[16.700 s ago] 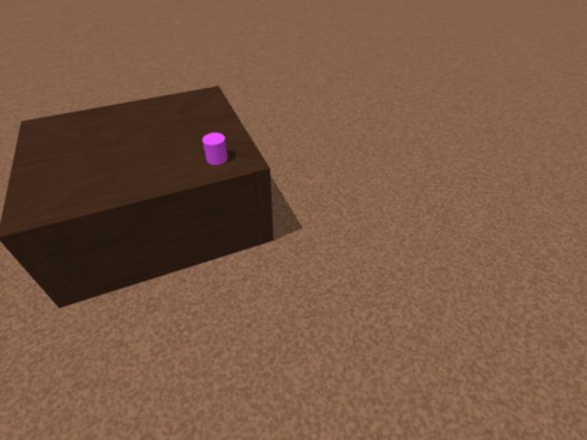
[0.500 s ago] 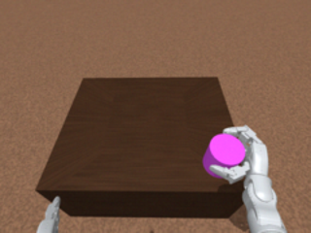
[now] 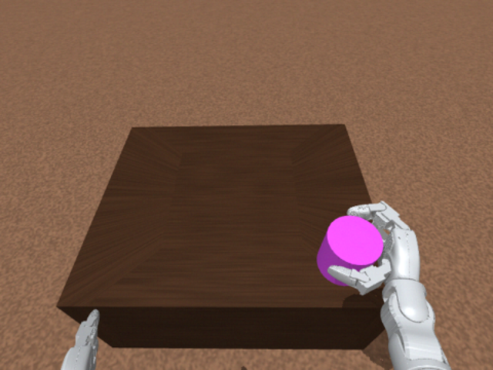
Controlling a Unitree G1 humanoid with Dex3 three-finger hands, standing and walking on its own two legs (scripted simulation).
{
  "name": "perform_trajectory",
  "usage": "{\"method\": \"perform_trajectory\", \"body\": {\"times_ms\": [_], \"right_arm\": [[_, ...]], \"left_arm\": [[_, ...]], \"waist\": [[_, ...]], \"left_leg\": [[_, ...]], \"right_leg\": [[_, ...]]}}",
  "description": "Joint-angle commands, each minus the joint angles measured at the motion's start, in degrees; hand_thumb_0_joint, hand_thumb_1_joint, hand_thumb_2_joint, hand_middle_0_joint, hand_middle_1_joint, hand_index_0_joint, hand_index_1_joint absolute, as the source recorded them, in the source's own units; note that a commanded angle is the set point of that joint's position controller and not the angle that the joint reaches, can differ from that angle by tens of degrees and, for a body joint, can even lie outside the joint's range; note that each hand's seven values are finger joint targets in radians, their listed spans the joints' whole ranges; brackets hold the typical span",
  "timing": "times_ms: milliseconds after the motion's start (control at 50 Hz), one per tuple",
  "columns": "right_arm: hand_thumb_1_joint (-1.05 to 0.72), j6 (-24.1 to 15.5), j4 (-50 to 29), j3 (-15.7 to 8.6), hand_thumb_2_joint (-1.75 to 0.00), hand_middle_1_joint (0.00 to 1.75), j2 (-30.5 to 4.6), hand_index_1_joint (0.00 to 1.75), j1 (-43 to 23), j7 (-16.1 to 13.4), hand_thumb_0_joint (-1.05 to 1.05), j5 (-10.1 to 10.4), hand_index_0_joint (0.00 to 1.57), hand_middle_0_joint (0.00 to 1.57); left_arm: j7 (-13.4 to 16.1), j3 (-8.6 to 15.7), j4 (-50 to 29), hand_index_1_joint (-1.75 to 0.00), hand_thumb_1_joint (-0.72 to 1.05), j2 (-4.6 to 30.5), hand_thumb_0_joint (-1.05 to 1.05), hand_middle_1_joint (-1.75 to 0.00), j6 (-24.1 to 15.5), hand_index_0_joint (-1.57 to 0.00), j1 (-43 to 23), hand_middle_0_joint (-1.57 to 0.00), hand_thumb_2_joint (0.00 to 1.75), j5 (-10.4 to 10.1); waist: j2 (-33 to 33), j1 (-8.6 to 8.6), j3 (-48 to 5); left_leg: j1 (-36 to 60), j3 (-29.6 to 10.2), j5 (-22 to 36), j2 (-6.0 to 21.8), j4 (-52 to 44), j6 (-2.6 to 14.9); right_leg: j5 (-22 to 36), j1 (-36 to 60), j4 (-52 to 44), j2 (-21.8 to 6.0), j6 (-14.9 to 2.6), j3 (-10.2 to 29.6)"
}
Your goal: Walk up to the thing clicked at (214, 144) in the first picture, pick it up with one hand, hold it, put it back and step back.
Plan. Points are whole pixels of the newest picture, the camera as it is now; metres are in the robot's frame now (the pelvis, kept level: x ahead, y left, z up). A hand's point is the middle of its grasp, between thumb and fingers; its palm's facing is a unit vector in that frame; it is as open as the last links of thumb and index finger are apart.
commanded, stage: hold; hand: right
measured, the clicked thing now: (347, 251) +0.33 -0.15 +0.02
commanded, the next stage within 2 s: crouch in 1.04 s
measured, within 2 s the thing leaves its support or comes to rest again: neither
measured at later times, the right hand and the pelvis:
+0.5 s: hand (363, 245) +0.33 -0.17 +0.04, palm faces +0.20 +0.98 +0.00, open 11.5 cm; pelvis +0.00 +0.00 +0.00, yaw +0 degrees
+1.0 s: hand (360, 246) +0.33 -0.16 +0.04, palm faces +0.17 +0.99 +0.00, open 11.5 cm; pelvis +0.00 +0.00 +0.00, yaw +0 degrees
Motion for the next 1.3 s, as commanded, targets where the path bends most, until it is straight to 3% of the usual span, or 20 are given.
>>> {"method": "perform_trajectory", "body": {"times_ms": [0,100,140,160,200,280,340,420,500,580,660,780,820,900,920,960,1000,1020,1080,1280], "right_arm": [[0.03,-6.29,-19.68,-5.17,-1.3,1.41,-8.64,1.41,-19.25,-0.97,0.0,0.85,1.26,1.19],[0.04,-6.73,-18.93,-4.57,-1.3,1.42,-7.92,1.42,-16.91,-1.84,0.0,0.62,1.26,1.19],[0.04,-6.77,-19.69,-2.58,-1.32,1.43,-6.07,1.43,-17.65,-1.72,0.0,0.67,1.27,1.2],[0.05,-6.5,-17.94,-1.32,-1.31,1.42,-4.98,1.42,-17.55,-1.52,0.0,0.62,1.26,1.19],[0.06,-6.27,-16.52,0.68,-1.3,1.41,-3.29,1.41,-16.87,-1.09,0.0,0.71,1.25,1.18],[0.07,-5.27,-16.07,-0.5,-1.3,1.42,-4.67,1.42,-15.77,-0.67,0.0,0.56,1.25,1.18],[0.05,-5.05,-13.86,-5.29,-1.29,1.41,-8.24,1.41,-15.03,-1.18,0.0,0.62,1.25,1.18],[0.01,-5.96,-17.66,-5.17,-1.29,1.4,-8.13,1.4,-17.3,-1.66,0.0,0.79,1.26,1.19],[0.06,-7.05,-18.35,-1.08,-1.28,1.39,-4.65,1.39,-17.5,-0.93,0.0,0.73,1.24,1.17],[0.08,-7.29,-19.08,-0.14,-1.31,1.42,-4.49,1.42,-18.54,-0.89,0.0,0.48,1.25,1.18],[0.04,-5.82,-17.7,-3.9,-1.33,1.44,-8.23,1.44,-13.82,-1.27,0.0,0.33,1.28,1.2],[0.03,-5.31,-15.22,-4.05,-1.32,1.44,-5.95,1.44,-15.77,-1.6,0.0,1.05,1.28,1.21],[0.04,-5.24,-12.19,-1.84,-1.3,1.41,-3.78,1.41,-15.03,-0.76,0.0,0.94,1.25,1.18],[0.02,-6.61,-18.26,-1.12,-1.27,1.38,-5.74,1.38,-21.07,-0.28,0.0,0.58,1.23,1.16],[0.01,-6.7,-20.47,-1.21,-1.26,1.37,-6.57,1.37,-22.0,-0.44,0.0,0.46,1.23,1.16],[0.06,-5.85,-14.85,-0.99,-1.28,1.39,-5.13,1.39,-15.54,-0.53,0.0,0.3,1.23,1.16],[0.08,-6.23,-17.05,-3.13,-1.28,1.4,-6.96,1.4,-17.66,-1.09,0.0,0.57,1.24,1.17],[0.07,-6.64,-21.59,-1.8,-1.29,1.4,-6.01,1.4,-18.76,-1.3,0.0,0.72,1.24,1.17],[0.07,-6.26,-16.95,-5.05,-1.32,1.43,-8.28,1.43,-13.82,-2.15,0.0,0.64,1.26,1.19],[0.09,-7.18,-7.21,-2.29,-1.22,1.34,-4.4,1.34,-22.12,-0.65,0.0,0.57,1.21,1.14]], "left_arm": [[0.08,5.02,-10.48,-0.05,-0.53,8.78,0.0,-0.06,-2.86,-0.05,-1.31,-0.05,0.04,-0.11],[0.29,4.42,-10.12,-0.05,-0.54,7.61,0.0,-0.06,-2.52,-0.05,-2.58,-0.05,0.05,-0.25],[0.42,2.65,-12.84,-0.05,-0.54,6.46,0.0,-0.06,-2.6,-0.05,-5.21,-0.05,0.05,-0.25],[0.81,4.58,-13.45,-0.05,-0.54,8.47,0.0,-0.06,-2.69,-0.05,-5.88,-0.05,0.05,-0.32],[0.85,3.51,-11.22,-0.05,-0.54,7.66,0.0,-0.06,-2.66,-0.05,-3.35,-0.05,0.05,-0.13],[0.92,3.06,-9.8,-0.05,-0.54,7.38,0.0,-0.06,-2.5,-0.05,0.59,-0.05,0.05,-0.22],[0.62,5.15,-8.95,-0.05,-0.53,9.05,0.0,-0.06,-2.34,-0.05,0.61,-0.05,0.04,-0.24],[0.44,6.64,-9.39,-0.05,-0.53,9.88,0.0,-0.06,-2.12,-0.05,0.36,-0.04,0.04,-0.27],[0.27,3.91,-11.74,-0.05,-0.54,7.22,0.0,-0.06,-2.86,-0.05,-4.39,-0.05,0.05,-0.29],[0.39,1.62,-11.57,-0.05,-0.54,5.86,0.0,-0.06,-2.76,-0.05,-3.57,-0.05,0.05,-0.12],[0.73,5.08,-8.55,-0.05,-0.54,9.32,0.0,-0.06,-1.82,-0.05,1.69,-0.05,0.05,-0.14],[0.12,4.26,-6.74,-0.05,-0.53,7.36,0.0,-0.06,-1.54,-0.05,-0.21,-0.05,0.04,-0.3],[0.1,4.28,-7.33,-0.05,-0.54,7.3,0.0,-0.06,-1.88,-0.05,-1.21,-0.05,0.05,-0.22],[0.62,4.6,-12.88,-0.05,-0.53,8.69,0.0,-0.06,-2.43,-0.06,-4.66,-0.05,0.04,-0.37],[0.92,6.5,-12.77,-0.05,-0.53,10.32,0.0,-0.06,-2.41,-0.06,-3.33,-0.05,0.04,-0.45],[0.42,3.54,-8.18,-0.05,-0.52,7.53,0.0,-0.06,-2.39,-0.06,0.14,-0.05,0.04,-0.36],[0.38,2.55,-9.61,-0.05,-0.53,6.57,0.0,-0.06,-2.5,-0.05,-0.18,-0.05,0.04,-0.34],[0.29,2.13,-9.63,-0.05,-0.54,5.99,0.0,-0.06,-2.68,-0.05,-0.68,-0.05,0.05,-0.19],[0.37,3.35,-8.24,-0.05,-0.53,6.96,0.0,-0.06,-2.07,-0.05,-1.49,-0.05,0.05,-0.14],[0.87,4.33,-11.09,-0.04,-0.52,8.24,0.0,-0.05,-3.0,-0.05,-3.71,-0.04,0.03,0.05]], "waist": [[-4.18,-1.3,-16.11],[-1.18,-1.06,-13.25],[-0.46,-1.03,-16.26],[1.18,0.2,-16.71],[-0.05,0.37,-14.73],[-0.92,-0.02,-15.39],[-2.1,-0.09,-12.54],[-1.23,0.19,-13.2],[-0.45,-0.18,-15.73],[-1.32,-0.76,-17.1],[-3.62,-0.64,-16.46],[-0.6,-0.26,-9.41],[2.07,0.97,-8.79],[0.68,0.14,-16.77],[-0.91,0.36,-18.98],[-2.85,-0.78,-15.31],[-3.28,-0.87,-17.58],[-4.7,-1.32,-18.51],[-2.7,-1.92,-13.42],[3.68,2.63,-9.98]], "left_leg": [[10.08,1.27,14.42,-1.57,-4.84,1.47],[10.42,0.93,10.0,-1.75,-6.36,1.32],[12.15,0.72,11.73,-1.7,-6.39,1.31],[11.82,0.77,12.64,-1.88,-6.18,1.23],[10.58,0.86,12.45,-1.72,-5.96,1.29],[10.43,1.32,14.71,-1.82,-5.65,1.31],[9.19,1.36,13.34,-1.68,-5.73,1.15],[10.14,1.27,12.2,-1.7,-6.1,1.22],[10.43,0.53,15.2,-1.42,-5.19,1.19],[10.94,0.91,15.96,-1.72,-4.47,1.43],[10.99,1.02,16.7,-1.69,-4.98,1.41],[8.14,1.3,12.95,-1.72,-5.55,1.32],[7.47,1.04,10.63,-1.66,-6.21,1.14],[11.09,0.41,12.07,-1.26,-6.33,1.1],[11.17,0.48,13.17,-1.41,-5.94,1.21],[9.72,1.03,13.75,-1.6,-5.28,1.46],[10.21,1.07,15.16,-1.75,-5.27,1.44],[11.44,1.01,15.69,-1.59,-5.11,1.57],[11.18,0.72,13.96,-1.43,-5.87,1.49],[5.78,0.09,6.3,-1.43,-7.09,0.83]], "right_leg": [[16.56,6.68,-8.08,0.58,0.19,0.48],[10.29,3.9,-8.78,0.75,-0.49,0.29],[12.01,5.05,-8.13,0.82,-0.6,0.02],[12.76,5.88,-8.1,0.7,-0.68,0.11],[12.64,5.16,-8.23,0.75,-0.55,0.02],[16.17,6.79,-8.36,0.6,-0.35,0.16],[14.26,5.05,-8.95,0.6,-0.41,0.11],[12.75,5.48,-9.13,0.68,-0.45,0.18],[15.41,5.51,-6.93,0.93,-0.69,-0.27],[17.76,6.49,-7.12,0.54,-0.16,0.26],[18.8,7.5,-8.05,0.72,0.0,0.0],[14.54,3.31,-8.92,0.29,-0.31,0.54],[10.88,2.75,-8.34,0.44,-1.05,0.07],[12.01,6.27,-7.68,0.99,-0.87,-0.18],[13.27,7.98,-7.93,0.94,-0.73,-0.16],[14.77,6.96,-8.33,0.97,-0.23,-0.14],[16.91,8.07,-8.0,0.76,-0.14,0.08],[17.52,8.42,-7.98,0.83,0.07,0.02],[14.88,4.42,-8.25,1.19,-0.27,-0.47],[5.85,1.4,-7.75,0.62,-1.47,-0.04]]}}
